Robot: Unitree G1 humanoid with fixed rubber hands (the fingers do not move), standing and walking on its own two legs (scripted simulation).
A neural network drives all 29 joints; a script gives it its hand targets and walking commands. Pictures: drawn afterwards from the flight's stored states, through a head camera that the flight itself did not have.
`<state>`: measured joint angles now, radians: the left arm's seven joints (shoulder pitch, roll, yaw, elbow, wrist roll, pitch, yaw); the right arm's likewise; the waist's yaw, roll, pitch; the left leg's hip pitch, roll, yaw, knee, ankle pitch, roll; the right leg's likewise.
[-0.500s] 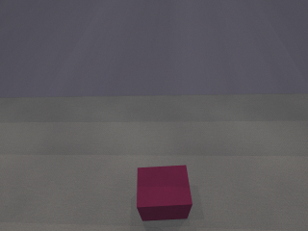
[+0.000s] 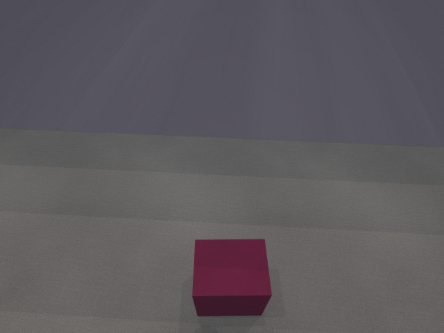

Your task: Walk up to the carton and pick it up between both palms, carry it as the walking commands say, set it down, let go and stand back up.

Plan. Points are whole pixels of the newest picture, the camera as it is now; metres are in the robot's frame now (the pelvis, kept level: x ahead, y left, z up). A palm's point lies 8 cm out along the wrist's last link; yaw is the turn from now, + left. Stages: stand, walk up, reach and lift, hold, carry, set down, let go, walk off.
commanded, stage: reach and lift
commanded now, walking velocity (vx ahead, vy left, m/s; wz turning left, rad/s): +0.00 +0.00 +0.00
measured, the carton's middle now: (229, 279) +0.42 -0.03 -0.63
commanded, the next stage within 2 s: none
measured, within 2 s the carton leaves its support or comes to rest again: neither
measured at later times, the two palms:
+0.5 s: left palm out of the picture +0.15 +0.19 -0.17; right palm (354, 328) +0.16 -0.25 -0.15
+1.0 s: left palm (142, 297) +0.24 +0.20 -0.19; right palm (338, 286) +0.25 -0.25 -0.18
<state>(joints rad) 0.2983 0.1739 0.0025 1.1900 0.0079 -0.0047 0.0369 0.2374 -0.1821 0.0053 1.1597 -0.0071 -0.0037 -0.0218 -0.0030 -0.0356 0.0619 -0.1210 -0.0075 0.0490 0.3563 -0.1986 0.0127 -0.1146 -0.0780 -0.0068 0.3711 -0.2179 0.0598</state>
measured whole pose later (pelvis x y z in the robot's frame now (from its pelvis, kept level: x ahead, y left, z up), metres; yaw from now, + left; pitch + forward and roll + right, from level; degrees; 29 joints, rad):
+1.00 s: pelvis -0.07 -0.02 -0.10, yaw +1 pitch +21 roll -1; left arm -0.39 0.21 0.13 0.61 -0.03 0.46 -0.02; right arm -0.40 -0.23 -0.17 0.61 0.02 0.45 0.04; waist -0.03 0.00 -0.02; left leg -1.07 0.02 -0.03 1.09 -0.39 -0.03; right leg -1.04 -0.01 0.02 1.09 -0.42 0.03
